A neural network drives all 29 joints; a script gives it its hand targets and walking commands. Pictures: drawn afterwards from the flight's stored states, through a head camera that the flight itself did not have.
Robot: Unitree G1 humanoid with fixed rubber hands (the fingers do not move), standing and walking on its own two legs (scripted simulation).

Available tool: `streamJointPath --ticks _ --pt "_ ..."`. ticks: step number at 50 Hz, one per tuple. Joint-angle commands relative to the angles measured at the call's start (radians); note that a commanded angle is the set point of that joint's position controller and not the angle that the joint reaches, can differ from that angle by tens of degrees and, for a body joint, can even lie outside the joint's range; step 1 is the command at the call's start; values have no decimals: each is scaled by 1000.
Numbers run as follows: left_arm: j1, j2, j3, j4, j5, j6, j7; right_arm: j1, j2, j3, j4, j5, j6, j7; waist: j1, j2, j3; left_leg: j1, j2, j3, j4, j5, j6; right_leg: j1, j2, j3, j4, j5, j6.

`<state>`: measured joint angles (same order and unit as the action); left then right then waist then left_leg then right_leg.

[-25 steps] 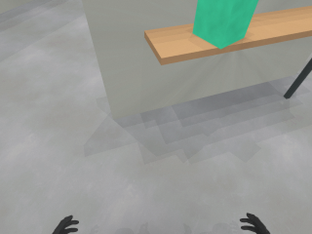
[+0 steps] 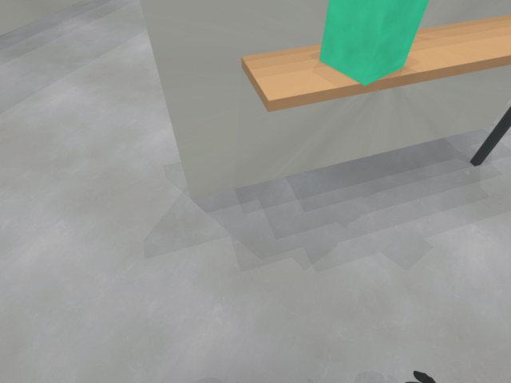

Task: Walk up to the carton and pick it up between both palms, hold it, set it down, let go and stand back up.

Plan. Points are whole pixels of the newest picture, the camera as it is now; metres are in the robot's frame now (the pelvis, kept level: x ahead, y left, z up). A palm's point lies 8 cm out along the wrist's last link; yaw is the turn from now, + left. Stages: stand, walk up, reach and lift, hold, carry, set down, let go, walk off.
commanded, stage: stand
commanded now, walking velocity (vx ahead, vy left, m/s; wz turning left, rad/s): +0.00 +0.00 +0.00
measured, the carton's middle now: (370, 26) +1.11 -0.37 +0.06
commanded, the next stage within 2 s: walk up in 0.28 s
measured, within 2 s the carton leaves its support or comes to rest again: neither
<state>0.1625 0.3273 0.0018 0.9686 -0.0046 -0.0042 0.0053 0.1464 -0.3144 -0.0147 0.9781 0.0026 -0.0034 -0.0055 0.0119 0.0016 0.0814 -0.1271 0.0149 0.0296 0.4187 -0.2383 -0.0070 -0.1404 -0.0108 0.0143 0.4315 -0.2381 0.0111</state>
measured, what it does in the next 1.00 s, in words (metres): steps to the right: right foot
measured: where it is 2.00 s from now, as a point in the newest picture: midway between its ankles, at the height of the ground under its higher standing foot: (349, 309)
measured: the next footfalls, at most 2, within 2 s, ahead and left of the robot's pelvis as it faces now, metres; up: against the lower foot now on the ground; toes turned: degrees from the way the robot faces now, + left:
right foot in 0.88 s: +0.20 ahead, -0.27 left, +0.00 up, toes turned +0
left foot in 1.28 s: +0.38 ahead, -0.09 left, +0.00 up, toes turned +16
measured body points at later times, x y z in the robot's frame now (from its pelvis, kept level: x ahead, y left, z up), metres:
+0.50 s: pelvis +0.00 +0.00 +0.00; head +0.01 +0.00 +0.45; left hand +0.07 +0.29 -0.13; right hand +0.06 -0.29 -0.13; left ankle -0.01 +0.12 -0.74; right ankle +0.00 -0.13 -0.74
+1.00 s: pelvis +0.12 -0.15 -0.04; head +0.14 -0.16 +0.41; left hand +0.18 +0.15 -0.13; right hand +0.18 -0.50 -0.14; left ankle +0.04 +0.02 -0.68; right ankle +0.16 -0.27 -0.74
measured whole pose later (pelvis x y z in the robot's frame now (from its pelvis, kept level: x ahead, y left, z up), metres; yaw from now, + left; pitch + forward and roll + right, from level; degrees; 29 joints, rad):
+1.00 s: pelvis +0.12 -0.15 -0.04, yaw +6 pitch -3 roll +0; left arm 0.32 0.36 0.07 0.65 0.05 0.02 -0.09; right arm 0.42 -0.44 -0.09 0.78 -0.03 0.03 -0.06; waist 0.00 0.01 0.08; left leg -0.37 0.06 -0.09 1.16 -0.58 0.05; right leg -0.37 -0.07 -0.07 0.82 -0.39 0.00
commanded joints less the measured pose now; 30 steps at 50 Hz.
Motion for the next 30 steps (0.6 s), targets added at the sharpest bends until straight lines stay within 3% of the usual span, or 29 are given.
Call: streamJointPath --ticks 1,2,3,4,5,6,8,9,10,12,13,14,15,16,17,19,20,22,23,24,25,26,27,29,30 --pt "-24 171 41 -44 -1 -24 23 -27 -191 -49 -46 -7 -30 -16 -14 -30 -43 22 98 -75 -92 132 17 -26 -100 80 -88 163 -28" --pt "-50 189 45 -46 1 -25 13 14 -196 -41 -34 7 -31 -16 -27 -15 -73 38 103 -55 -79 123 15 -12 -104 82 -107 205 -24" --pt "-35 182 41 -59 4 -25 12 -16 -213 -51 -40 5 -32 -18 -27 21 -33 -4 105 -82 -87 71 24 -14 -105 75 -105 192 -28" --pt "-52 201 50 -46 0 -24 19 -9 -169 -34 -42 6 -32 -15 -30 -22 -54 5 109 -89 -113 86 22 -21 -103 80 -108 183 -24" --pt "-34 198 52 -33 -1 -26 15 -19 -195 -35 -27 -1 -27 -14 -8 9 -51 17 101 -72 -105 112 15 -19 -97 85 -114 125 -23" --pt "-62 170 41 -39 2 -27 20 -31 -212 -53 -48 0 -33 -14 -18 4 -52 27 108 -69 -98 119 22 -17 -118 97 -120 174 -34" --pt "-32 227 62 -28 0 -32 20 -12 -193 -45 -42 2 -27 -12 -14 5 -52 1 113 -88 -102 117 29 23 -106 95 -115 170 -32" --pt "-20 200 51 -30 11 -38 17 -23 -191 -43 -28 -4 -27 -13 1 39 -68 2 102 -89 -110 113 33 31 -108 97 -114 127 -25" --pt "-37 219 61 -20 5 -29 20 -56 -195 -34 -36 -9 -37 -14 0 26 -59 -9 108 -93 -132 100 27 28 -103 105 -120 121 -29" --pt "-25 179 46 -24 11 -34 17 8 -202 -47 -19 -4 -37 -4 -23 66 -47 37 96 -61 -121 77 14 -11 -97 98 -121 97 -33" --pt "-44 171 48 -31 1 -38 15 -23 -199 -45 -17 -7 -39 -12 -14 13 -40 -3 112 -104 -130 84 25 0 -92 80 -132 99 -35" --pt "-5 186 52 -17 -11 -38 25 -57 -170 -31 -40 -1 -44 -8 9 14 -51 -17 116 -95 -135 80 30 28 -109 100 -151 125 -33" --pt "-25 216 57 -10 -6 -48 18 -41 -194 -38 -21 1 -43 -8 3 -10 -67 -2 107 -104 -139 118 19 46 -113 99 -120 136 -33" --pt "-27 215 57 -18 1 -40 9 -26 -223 -45 -25 9 -47 -14 5 1 -67 0 108 -87 -138 138 33 35 -114 104 -129 163 -33" --pt "-33 181 46 -3 6 -39 16 -5 -202 -41 1 8 -38 -16 -11 41 -75 39 107 -80 -137 151 15 36 -108 93 -119 170 -28" --pt "-14 170 44 -11 2 -38 15 -54 -202 -47 -21 -1 -36 -17 11 -23 -105 39 102 -83 -113 156 13 42 -99 80 -132 203 -27" --pt "-29 187 54 -7 6 -38 18 -62 -174 -37 -24 -5 -39 -17 -2 -7 -75 32 126 -95 -128 160 17 20 -113 89 -131 168 -30" --pt "12 226 55 15 5 -42 22 -41 -213 -49 -20 -8 -36 -8 10 36 -87 15 110 -83 -125 107 16 57 -115 97 -144 134 -29" --pt "-34 206 52 -1 -3 -38 17 -5 -189 -38 5 10 -37 -15 -11 -25 -63 -11 112 -99 -142 97 21 36 -112 79 -130 165 -24" --pt "-20 244 129 -92 48 -19 -17 191 -267 -90 -3 -21 -43 -21 -44 -18 -101 41 154 -217 -120 -322 122 -56 -54 0 24 -277 -68" --pt "-80 220 139 -129 64 -9 -38 251 -311 -106 6 -36 -41 -28 -82 32 -25 81 240 -326 -207 -522 179 -256 -28 -28 141 -349 -68" --pt "-91 217 142 -168 68 -1 -50 272 -374 -130 -18 -41 -40 -44 -109 130 27 115 347 -515 -293 -635 252 -434 -21 -7 371 -349 -41" --pt "-70 198 139 -205 77 5 -58 255 -364 -126 -30 -64 -50 -51 -88 80 50 164 398 -517 -294 -605 273 -571 -78 53 465 -302 -12" --pt "-55 205 146 -263 85 6 -82 227 -372 -135 -96 -66 -76 -69 -45 20 47 77 407 -545 -279 -545 300 -560 -140 139 547 -258 -25" --pt "-33 210 158 -269 81 1 -88 219 -367 -135 -126 -55 -88 -66 -31 -34 16 74 379 -538 -253 -459 298 -526 -136 132 536 -229 -23"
